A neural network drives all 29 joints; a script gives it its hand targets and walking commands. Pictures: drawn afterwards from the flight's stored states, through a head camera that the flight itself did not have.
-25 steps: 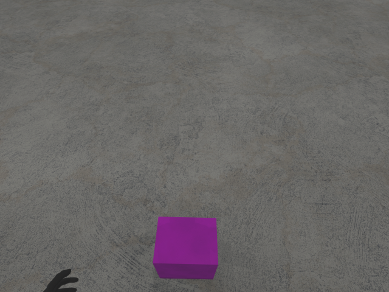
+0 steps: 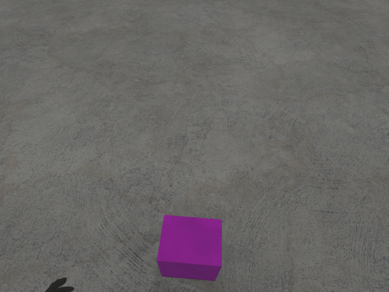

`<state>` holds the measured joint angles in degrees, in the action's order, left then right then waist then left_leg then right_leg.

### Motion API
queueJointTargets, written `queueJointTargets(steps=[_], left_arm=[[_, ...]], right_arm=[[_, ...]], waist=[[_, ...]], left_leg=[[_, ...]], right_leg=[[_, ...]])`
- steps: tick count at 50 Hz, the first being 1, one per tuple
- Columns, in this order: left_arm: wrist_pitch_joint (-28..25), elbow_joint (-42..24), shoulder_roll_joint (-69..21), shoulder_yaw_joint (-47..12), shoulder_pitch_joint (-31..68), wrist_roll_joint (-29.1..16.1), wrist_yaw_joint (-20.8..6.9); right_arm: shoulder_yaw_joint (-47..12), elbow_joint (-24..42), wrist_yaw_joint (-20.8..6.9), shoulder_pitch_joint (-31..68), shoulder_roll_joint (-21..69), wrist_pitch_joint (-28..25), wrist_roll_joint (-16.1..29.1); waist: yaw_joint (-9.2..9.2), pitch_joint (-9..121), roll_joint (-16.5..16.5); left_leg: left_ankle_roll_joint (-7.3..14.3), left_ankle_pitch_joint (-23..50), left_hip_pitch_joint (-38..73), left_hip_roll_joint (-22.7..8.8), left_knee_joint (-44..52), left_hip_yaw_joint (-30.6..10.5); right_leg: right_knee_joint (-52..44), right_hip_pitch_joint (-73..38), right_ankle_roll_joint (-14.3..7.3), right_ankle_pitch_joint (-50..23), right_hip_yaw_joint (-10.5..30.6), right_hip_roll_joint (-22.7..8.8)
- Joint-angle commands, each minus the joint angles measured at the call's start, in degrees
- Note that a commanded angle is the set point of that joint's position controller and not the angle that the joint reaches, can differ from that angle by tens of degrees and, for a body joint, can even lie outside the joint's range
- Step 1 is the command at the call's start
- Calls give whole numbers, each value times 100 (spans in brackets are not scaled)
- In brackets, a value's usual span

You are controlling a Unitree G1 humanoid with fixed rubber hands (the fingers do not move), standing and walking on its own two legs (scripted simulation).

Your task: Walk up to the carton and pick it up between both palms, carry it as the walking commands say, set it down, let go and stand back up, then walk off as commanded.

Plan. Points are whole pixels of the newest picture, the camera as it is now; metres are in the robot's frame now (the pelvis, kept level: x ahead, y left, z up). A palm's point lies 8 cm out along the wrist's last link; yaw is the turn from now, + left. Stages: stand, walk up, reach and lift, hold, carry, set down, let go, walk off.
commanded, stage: walk up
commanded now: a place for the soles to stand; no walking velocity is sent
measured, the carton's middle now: (190, 249) +0.39 +0.02 -0.64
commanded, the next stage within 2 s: reach and lift in 0.12 s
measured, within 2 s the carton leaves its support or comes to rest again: neither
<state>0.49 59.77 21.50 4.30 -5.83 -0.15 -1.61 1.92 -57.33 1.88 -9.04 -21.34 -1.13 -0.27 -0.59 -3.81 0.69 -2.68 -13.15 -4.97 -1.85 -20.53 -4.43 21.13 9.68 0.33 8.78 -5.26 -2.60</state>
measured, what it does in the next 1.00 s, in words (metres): lowers itself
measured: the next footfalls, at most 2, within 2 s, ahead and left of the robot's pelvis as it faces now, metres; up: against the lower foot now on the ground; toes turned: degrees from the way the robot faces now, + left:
none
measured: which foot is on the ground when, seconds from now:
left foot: down 0.00-1.00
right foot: down 0.00-1.00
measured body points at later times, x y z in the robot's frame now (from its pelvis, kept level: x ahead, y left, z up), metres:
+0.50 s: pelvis -0.01 -0.01 -0.03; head +0.09 -0.02 +0.41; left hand +0.20 +0.27 -0.13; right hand +0.17 -0.29 -0.14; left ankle -0.02 +0.15 -0.75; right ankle +0.03 -0.12 -0.75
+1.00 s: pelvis -0.07 +0.02 -0.09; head +0.13 +0.00 +0.31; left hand +0.30 +0.25 -0.19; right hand +0.29 -0.26 -0.19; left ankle -0.02 +0.15 -0.75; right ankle +0.03 -0.12 -0.75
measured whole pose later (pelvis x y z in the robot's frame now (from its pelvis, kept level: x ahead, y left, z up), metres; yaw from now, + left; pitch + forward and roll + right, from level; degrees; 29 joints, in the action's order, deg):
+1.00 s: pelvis -0.07 +0.02 -0.09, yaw -3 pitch +23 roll +1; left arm 13.9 42.6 14.1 14.1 32.2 -3.2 -0.6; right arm 11.0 -44.6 -3.2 35.0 -19.5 15.7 -1.5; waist -1.0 -3.4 -0.5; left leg -2.2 -23.1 -60.6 -0.6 -60.6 -1.3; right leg 56.9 65.5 1.0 14.5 0.3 -3.1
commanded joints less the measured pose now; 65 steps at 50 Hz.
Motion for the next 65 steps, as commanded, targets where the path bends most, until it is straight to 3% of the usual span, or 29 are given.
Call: queueJointTargets(steps=[1,6,7,8,11,14,15,19,23,25,26,29,31,35,39,40,41,43,47,48,51,52,54,55,57,58,60,63,65], left_arm=[[-86,-438,1051,240,260,-16,52],[-70,-464,1040,217,211,10,52],[153,-3080,390,185,1114,73,9],[445,-2745,684,471,1052,105,-69],[1092,-3117,590,758,541,471,-244],[1272,-3237,623,911,179,312,-218],[1261,-3091,671,1091,142,392,-236],[1187,-2659,434,1133,198,332,-411],[992,-2565,361,1072,431,172,-457],[861,-2911,404,1130,781,272,-357],[843,-2814,231,1009,829,166,-311],[782,-3084,236,1002,1474,237,-239],[753,-2840,193,997,1456,124,-204],[761,-3048,397,1140,2316,113,-109],[1006,-2721,196,1095,2843,105,-29],[1032,-2810,37,936,3277,-124,-23],[1042,-2938,250,1122,3887,-131,-27],[1168,-2552,6,1099,4136,-221,-27],[1248,-2332,56,1181,4670,-374,120],[1195,-2652,-64,1080,5277,-330,130],[1079,-2378,178,1311,5253,-333,235],[1025,-2361,183,1195,5614,-309,211],[941,-2149,46,1168,5653,-437,152],[946,-1976,78,1051,5675,-379,140],[796,-1993,310,1348,5988,-273,134],[765,-1945,311,1361,6146,-434,102],[667,-1748,409,1405,6280,-344,35],[515,-1716,505,1474,6585,-454,-72],[472,-1691,512,1536,6753,-366,-105]], right_arm=[[263,309,64,66,-1278,-94,-3],[236,290,66,10,-1212,-58,8],[479,3259,-191,1459,-187,253,62],[666,2526,-359,1210,-653,727,-288],[958,2910,-631,699,-847,1530,-605],[1008,3456,-504,473,-852,1740,-790],[722,3264,-465,464,-493,1801,-618],[714,3300,-414,652,-294,1616,-452],[779,3308,-325,914,-283,1460,-442],[779,3325,-276,1137,-104,1310,-301],[745,3198,-295,1154,-119,1295,-289],[923,3168,-279,1792,-96,1251,-244],[791,2975,-240,1882,-101,1186,-197],[911,2965,-232,2503,-192,1187,-212],[1190,2365,-305,3209,-448,1424,-344],[1086,2477,-342,3714,-579,1400,-315],[1057,2582,-380,4368,-567,1418,-141],[1030,2427,-405,4704,-618,1492,-154],[1014,1852,-486,5418,-827,1604,-134],[1037,1886,-512,5850,-579,1569,26],[1064,1747,-508,6150,-913,1377,-110],[1055,1804,-471,6568,-885,1327,14],[986,1673,-454,6580,-553,1255,64],[1190,1318,-420,6467,-709,1235,-21],[1168,1541,-388,6820,-650,1145,5],[1155,1605,-379,6949,-689,1100,-49],[1118,1494,-328,7182,-435,1088,19],[1207,1704,-196,7462,-595,992,-115],[1254,1675,-166,7451,-376,981,-115]], waist=[[70,349,-112],[26,287,-20],[-354,220,-395],[73,-16,-247],[82,-432,-663],[150,501,79],[-190,782,269],[-246,631,105],[13,1581,369],[-99,1565,21],[36,1776,152],[-7,2229,-124],[74,2418,82],[-65,3039,-134],[-70,2955,-414],[88,2898,-87],[-92,2846,-427],[88,2778,-275],[-59,2883,-32],[-27,3091,-317],[-78,3905,139],[-152,4094,-60],[-141,4162,160],[66,4335,164],[-187,4803,130],[-66,4919,453],[-248,5073,197],[-133,5697,555],[-203,5937,367]], left_leg=[[431,984,-600,-529,289,-248],[392,775,-719,-464,351,-244],[99,-215,-1845,506,-282,787],[189,-984,-2435,303,-177,892],[395,-1759,-3270,231,352,1077],[333,-712,-2402,338,-29,996],[337,-628,-2290,417,-318,982],[157,34,-2445,466,-1190,888],[43,517,-3142,505,-1896,789],[-13,787,-3605,498,-2114,743],[-48,1030,-3752,480,-2240,693],[-38,691,-4075,447,-2482,707],[22,767,-4374,424,-2635,630],[23,739,-4661,442,-2752,668],[-24,60,-4546,445,-2710,645],[14,-340,-4558,406,-2783,635],[20,-886,-4639,398,-2719,736],[124,-1545,-4957,359,-2617,785],[44,-1454,-5274,407,-2778,820],[48,-1508,-5379,384,-2764,795],[-36,-907,-5494,441,-3058,820],[-10,-973,-5608,460,-3099,872],[46,-610,-5932,494,-3114,787],[-14,-524,-6006,485,-3240,804],[-30,-449,-6101,555,-3409,941],[-7,-442,-6314,589,-3454,887],[46,-320,-6648,609,-3469,965],[24,-5,-7248,622,-3688,976],[34,385,-7391,660,-3685,957]], right_leg=[[-311,-601,-246,-205,530,-598],[-317,-647,-255,106,553,-625],[482,624,64,610,196,493],[713,80,127,906,148,558],[970,-1274,307,727,-41,776],[763,-1089,253,183,133,647],[836,-1082,275,176,268,549],[1268,-115,134,-132,312,476],[2110,-240,157,-1767,349,438],[2362,-14,149,-2032,416,423],[2514,135,107,-2356,417,444],[2817,486,212,-1959,426,419],[2957,471,191,-2257,521,437],[3090,851,180,-1939,611,359],[3197,2058,88,-386,352,427],[3105,2186,67,-60,328,445],[3077,2354,81,546,266,383],[2932,2344,81,1091,282,385],[3161,2792,42,1294,236,417],[3203,2989,47,1223,172,433],[3465,2857,51,677,129,466],[3403,2744,58,702,243,472],[3549,2812,110,214,207,481],[3640,2957,75,-22,230,484],[3698,3004,110,-105,268,528],[3747,2853,126,-177,246,534],[3902,2688,158,-586,341,530],[4081,2111,156,-1510,562,418],[4174,2122,171,-1915,675,431]])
